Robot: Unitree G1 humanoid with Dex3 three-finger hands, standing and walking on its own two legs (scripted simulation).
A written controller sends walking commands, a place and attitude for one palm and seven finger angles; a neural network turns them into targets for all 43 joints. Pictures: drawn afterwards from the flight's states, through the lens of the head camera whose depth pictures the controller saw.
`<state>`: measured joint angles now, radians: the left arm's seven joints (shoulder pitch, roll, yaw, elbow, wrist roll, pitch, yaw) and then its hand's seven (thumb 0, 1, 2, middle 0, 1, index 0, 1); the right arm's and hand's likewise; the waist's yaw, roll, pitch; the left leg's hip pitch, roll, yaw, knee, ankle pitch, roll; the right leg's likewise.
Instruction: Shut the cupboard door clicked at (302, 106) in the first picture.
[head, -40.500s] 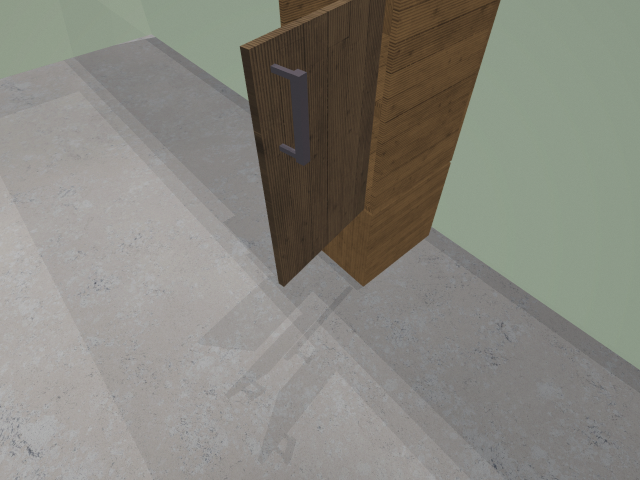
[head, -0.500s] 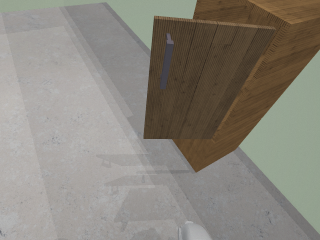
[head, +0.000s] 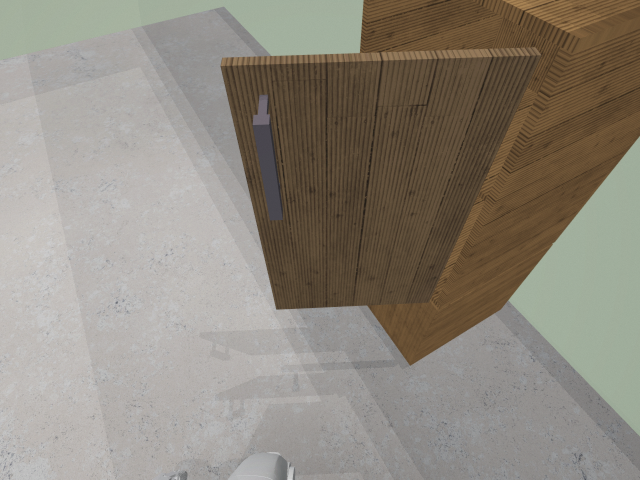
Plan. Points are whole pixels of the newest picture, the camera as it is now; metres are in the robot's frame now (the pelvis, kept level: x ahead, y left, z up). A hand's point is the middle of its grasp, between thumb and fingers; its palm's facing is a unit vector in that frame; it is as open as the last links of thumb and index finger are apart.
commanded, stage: come to a stop and stand still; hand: left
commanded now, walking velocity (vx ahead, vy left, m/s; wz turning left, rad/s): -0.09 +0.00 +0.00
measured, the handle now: (270, 162) +0.47 +0.10 +0.13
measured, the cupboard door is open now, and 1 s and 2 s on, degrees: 63 63 63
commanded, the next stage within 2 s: look again from close up in 0.86 s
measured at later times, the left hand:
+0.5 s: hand out of the picture -0.02 +0.23 -0.18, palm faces +0.03 -0.98 -0.20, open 7.4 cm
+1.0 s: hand out of the picture +0.00 +0.20 -0.17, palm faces -0.03 -0.97 -0.25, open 7.4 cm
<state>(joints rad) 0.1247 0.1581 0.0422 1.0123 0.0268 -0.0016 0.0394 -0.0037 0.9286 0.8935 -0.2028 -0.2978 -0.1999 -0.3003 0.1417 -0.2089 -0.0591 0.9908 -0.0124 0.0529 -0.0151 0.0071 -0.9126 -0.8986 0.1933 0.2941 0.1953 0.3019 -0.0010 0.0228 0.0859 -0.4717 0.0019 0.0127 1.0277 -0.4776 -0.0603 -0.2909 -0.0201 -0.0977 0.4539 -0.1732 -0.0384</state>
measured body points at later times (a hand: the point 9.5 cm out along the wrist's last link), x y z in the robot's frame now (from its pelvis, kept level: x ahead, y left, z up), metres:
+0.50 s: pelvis -0.02 +0.03 +0.00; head +0.00 +0.05 +0.45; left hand -0.02 +0.28 -0.16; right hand +0.02 -0.21 -0.14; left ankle -0.01 +0.15 -0.74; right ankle -0.07 -0.10 -0.73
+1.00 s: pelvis -0.03 +0.01 +0.00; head -0.02 +0.00 +0.44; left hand +0.00 +0.25 -0.15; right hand -0.04 -0.20 -0.17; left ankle -0.01 +0.15 -0.74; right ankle -0.07 -0.10 -0.74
